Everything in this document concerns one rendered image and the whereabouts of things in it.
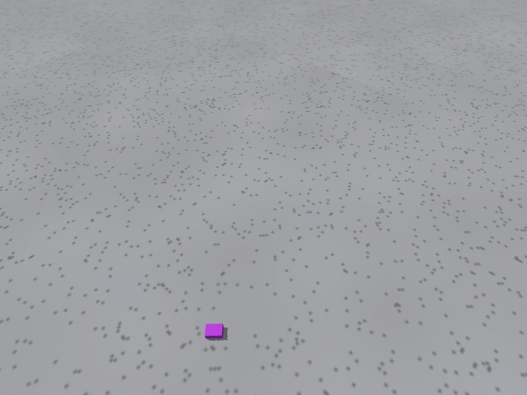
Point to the small box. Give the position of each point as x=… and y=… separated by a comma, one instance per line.
x=214, y=330

